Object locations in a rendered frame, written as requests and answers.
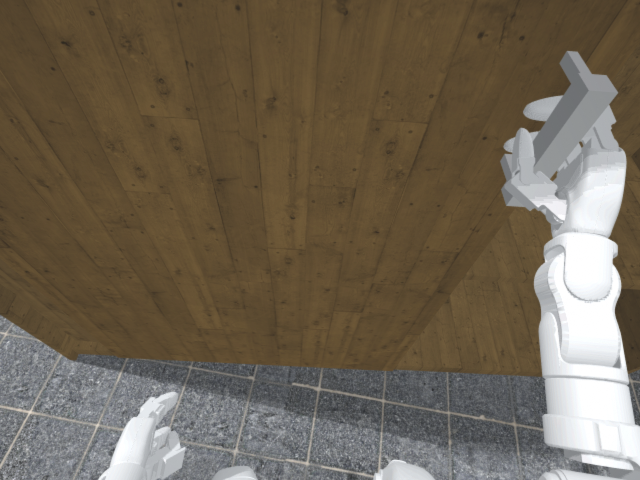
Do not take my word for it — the robot right hand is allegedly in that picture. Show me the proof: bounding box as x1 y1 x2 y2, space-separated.
503 95 626 238

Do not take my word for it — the wardrobe door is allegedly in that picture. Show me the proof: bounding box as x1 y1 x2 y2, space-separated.
0 259 99 342
0 0 640 371

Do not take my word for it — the handle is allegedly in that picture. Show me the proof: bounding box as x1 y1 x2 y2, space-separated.
500 51 618 207

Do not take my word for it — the robot left hand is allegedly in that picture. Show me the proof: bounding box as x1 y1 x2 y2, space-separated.
109 392 185 480

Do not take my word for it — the robot right forearm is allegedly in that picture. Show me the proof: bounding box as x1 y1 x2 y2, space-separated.
534 232 640 480

